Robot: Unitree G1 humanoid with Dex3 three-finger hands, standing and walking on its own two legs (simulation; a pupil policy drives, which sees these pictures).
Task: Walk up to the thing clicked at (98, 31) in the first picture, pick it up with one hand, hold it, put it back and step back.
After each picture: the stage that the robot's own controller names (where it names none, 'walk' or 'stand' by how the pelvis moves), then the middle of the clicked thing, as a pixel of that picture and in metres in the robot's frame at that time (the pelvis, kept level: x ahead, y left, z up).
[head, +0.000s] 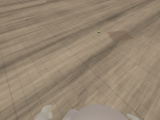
stand; (99, 31) +2.13 -0.24 -0.72
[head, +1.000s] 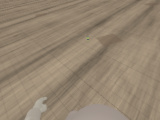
walk; (87, 38) +1.99 +0.12 -0.69
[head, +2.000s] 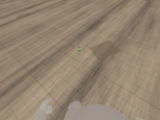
walk; (79, 49) +1.37 +0.29 -0.71
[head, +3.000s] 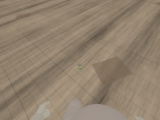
walk; (79, 66) +0.87 +0.21 -0.72
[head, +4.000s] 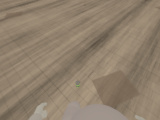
walk; (77, 84) +0.51 +0.16 -0.69
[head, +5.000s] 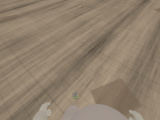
stand; (75, 95) +0.35 +0.17 -0.71
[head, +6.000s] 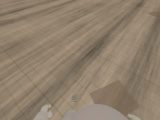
stand; (74, 98) +0.34 +0.17 -0.72
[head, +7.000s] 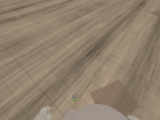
stand; (74, 97) +0.34 +0.16 -0.73
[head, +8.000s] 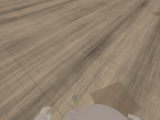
stand; (74, 98) +0.33 +0.16 -0.73
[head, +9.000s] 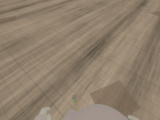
go down; (74, 98) +0.33 +0.16 -0.73
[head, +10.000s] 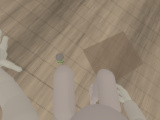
go down; (60, 58) +0.41 +0.23 -0.30
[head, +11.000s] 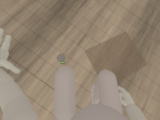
close in; (61, 59) +0.40 +0.23 -0.29
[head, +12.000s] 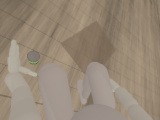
close in; (33, 58) +0.38 +0.27 -0.21
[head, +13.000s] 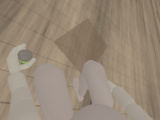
close; (25, 58) +0.38 +0.28 -0.21
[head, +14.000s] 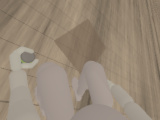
lift; (27, 58) +0.36 +0.27 -0.22
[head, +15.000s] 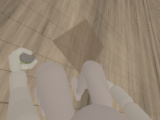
lift; (26, 59) +0.36 +0.27 -0.22
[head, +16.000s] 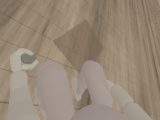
lift; (27, 59) +0.36 +0.26 -0.22
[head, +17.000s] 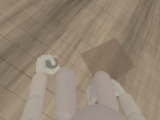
lift; (51, 65) +0.31 +0.27 -0.10
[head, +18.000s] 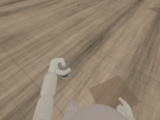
lift; (63, 69) +0.33 +0.18 +0.04
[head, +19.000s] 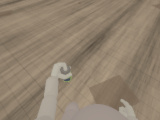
hold; (66, 74) +0.32 +0.17 +0.00
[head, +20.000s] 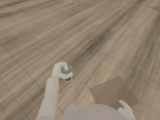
hold; (66, 73) +0.32 +0.17 +0.00
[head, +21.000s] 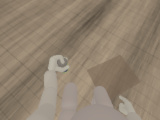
crouch; (63, 65) +0.37 +0.19 -0.06
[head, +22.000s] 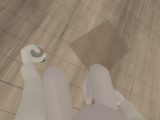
lower; (39, 55) +0.40 +0.27 -0.17
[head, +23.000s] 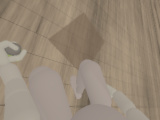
lower; (15, 52) +0.42 +0.30 -0.22
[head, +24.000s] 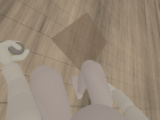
lower; (18, 51) +0.41 +0.30 -0.22
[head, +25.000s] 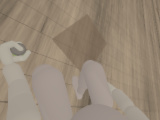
lower; (19, 52) +0.40 +0.30 -0.22
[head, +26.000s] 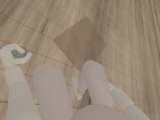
rest; (20, 54) +0.39 +0.30 -0.22
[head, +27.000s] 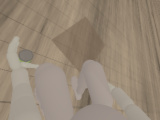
withdraw; (25, 57) +0.38 +0.27 -0.22
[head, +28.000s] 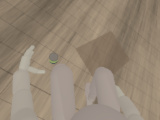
stand; (53, 58) +0.40 +0.25 -0.26
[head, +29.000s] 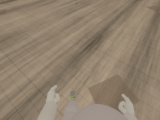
stand; (72, 94) +0.35 +0.16 -0.64
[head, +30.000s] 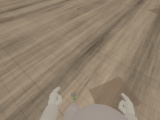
stand; (73, 96) +0.36 +0.17 -0.67
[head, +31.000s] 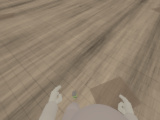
stand; (74, 94) +0.36 +0.17 -0.67
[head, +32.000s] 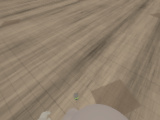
stand; (76, 96) +0.38 +0.16 -0.72
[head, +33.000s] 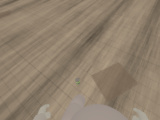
walk; (77, 81) +0.49 +0.19 -0.70
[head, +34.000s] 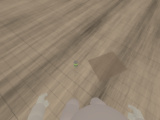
walk; (75, 63) +0.76 +0.18 -0.70
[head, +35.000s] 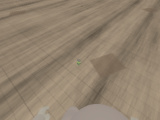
stand; (78, 61) +1.00 +0.19 -0.71
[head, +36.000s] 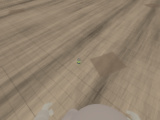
stand; (78, 61) +0.98 +0.19 -0.72
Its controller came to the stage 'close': yes
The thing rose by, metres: 0.71
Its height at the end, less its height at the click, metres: +0.00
